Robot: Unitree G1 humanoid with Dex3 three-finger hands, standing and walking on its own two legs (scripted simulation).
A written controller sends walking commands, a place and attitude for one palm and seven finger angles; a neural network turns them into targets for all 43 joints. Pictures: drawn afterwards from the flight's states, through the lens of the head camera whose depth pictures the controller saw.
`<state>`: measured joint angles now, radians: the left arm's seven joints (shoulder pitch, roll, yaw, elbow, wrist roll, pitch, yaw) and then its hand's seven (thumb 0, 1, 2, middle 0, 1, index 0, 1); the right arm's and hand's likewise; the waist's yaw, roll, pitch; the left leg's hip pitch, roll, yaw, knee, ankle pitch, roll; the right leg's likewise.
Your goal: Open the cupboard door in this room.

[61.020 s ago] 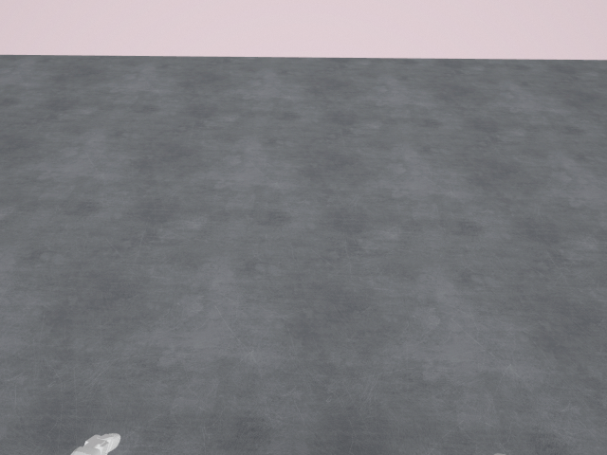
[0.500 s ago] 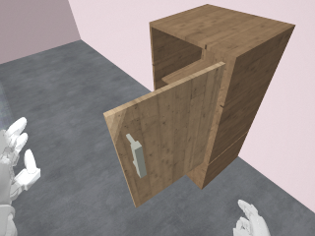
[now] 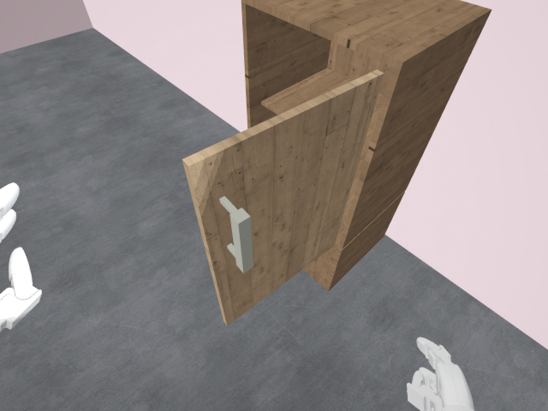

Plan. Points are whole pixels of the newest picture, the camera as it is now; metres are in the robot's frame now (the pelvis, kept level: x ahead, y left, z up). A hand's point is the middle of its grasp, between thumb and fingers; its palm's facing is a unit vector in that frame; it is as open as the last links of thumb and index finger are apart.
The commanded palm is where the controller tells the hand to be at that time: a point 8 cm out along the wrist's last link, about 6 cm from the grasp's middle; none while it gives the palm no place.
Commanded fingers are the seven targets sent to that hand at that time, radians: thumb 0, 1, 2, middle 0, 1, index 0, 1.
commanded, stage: step back with the hand held close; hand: left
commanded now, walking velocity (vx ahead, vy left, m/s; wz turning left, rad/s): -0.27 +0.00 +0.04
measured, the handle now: (235, 235) +0.40 +0.09 -0.01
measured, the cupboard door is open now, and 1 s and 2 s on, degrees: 85 85 85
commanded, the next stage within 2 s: stop stepping back and stand still in 0.54 s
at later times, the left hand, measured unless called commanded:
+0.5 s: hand out of the picture +0.07 +0.32 +0.16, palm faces +0.50 -0.76 -0.42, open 7.4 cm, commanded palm +0.01 +0.34 +0.18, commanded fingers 0.00 0.90 0.90 -0.20 -0.30 -0.20 -0.30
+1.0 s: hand out of the picture -0.05 +0.34 +0.16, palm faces +0.56 -0.76 -0.32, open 7.4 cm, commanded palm -0.12 +0.36 +0.18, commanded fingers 0.00 0.90 0.90 -0.20 -0.30 -0.20 -0.30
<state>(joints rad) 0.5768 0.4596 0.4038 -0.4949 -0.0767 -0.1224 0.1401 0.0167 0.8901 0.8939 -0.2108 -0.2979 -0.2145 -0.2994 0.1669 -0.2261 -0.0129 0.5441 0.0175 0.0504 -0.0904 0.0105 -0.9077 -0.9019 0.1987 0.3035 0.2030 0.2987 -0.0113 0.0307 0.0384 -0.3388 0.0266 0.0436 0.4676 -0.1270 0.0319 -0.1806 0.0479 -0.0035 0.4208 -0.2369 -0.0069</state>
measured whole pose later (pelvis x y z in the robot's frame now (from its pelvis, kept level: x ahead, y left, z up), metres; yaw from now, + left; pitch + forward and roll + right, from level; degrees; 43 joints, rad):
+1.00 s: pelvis -0.25 +0.06 -0.02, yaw +1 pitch -1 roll -1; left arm 0.40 0.39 0.44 -0.41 -0.05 -0.16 0.19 0.01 0.89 0.89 -0.21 -0.30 -0.21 -0.30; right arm 0.27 -0.20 0.01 0.70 -0.01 -0.10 -0.09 0.01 -0.91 -0.90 0.20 0.30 0.21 0.30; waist 0.01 -0.04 -0.03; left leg -0.37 -0.02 0.05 0.65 -0.28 0.07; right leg -0.24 0.03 0.00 0.82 -0.50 -0.02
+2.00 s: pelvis -0.27 +0.01 -0.01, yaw +5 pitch -1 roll +0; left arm 0.35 0.18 0.00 0.90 0.02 0.05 0.02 0.01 0.99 0.89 -0.21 -0.30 -0.21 -0.30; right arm 0.25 -0.17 0.00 0.94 -0.03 0.06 0.00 0.01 -0.91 -0.90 0.20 0.30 0.20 0.30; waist 0.00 0.00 0.07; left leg -0.33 0.02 -0.03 0.60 -0.23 -0.01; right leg -0.26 0.03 -0.05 0.63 -0.35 -0.06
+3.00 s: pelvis -0.26 +0.03 +0.00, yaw +3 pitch -2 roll +0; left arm 0.29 0.13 0.01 1.16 0.00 0.00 0.03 0.01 0.91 0.89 -0.20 -0.30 -0.20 -0.30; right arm 0.27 -0.12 0.00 1.15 -0.02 0.01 -0.04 0.00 -0.91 -0.90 0.20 0.30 0.20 0.30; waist -0.01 0.00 0.06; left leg -0.20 0.00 0.02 0.40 -0.18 0.00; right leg -0.14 0.01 0.00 0.42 -0.25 -0.02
